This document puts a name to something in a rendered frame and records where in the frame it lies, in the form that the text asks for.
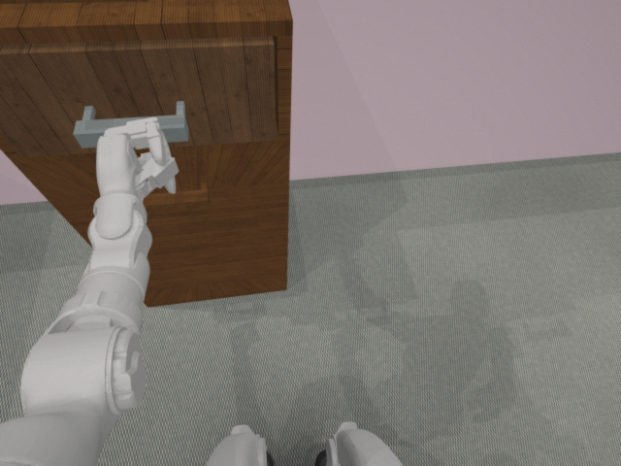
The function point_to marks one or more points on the robot left upper arm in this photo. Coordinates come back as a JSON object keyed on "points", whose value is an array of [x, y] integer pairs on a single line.
{"points": [[77, 385]]}

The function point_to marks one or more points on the left robot hand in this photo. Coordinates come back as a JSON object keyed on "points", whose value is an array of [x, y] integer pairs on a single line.
{"points": [[117, 164]]}

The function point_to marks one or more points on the cabinet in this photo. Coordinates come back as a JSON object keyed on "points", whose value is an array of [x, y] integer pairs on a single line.
{"points": [[240, 245]]}

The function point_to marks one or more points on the drawer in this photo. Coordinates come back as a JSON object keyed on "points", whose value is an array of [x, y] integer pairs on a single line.
{"points": [[227, 85]]}

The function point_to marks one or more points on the left robot forearm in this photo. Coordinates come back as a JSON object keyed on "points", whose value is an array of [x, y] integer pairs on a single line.
{"points": [[114, 284]]}

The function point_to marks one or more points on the robot right shin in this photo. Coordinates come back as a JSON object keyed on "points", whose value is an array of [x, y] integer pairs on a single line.
{"points": [[344, 426]]}

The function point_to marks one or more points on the left robot thigh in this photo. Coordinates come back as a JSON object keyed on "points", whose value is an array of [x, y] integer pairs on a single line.
{"points": [[242, 449]]}

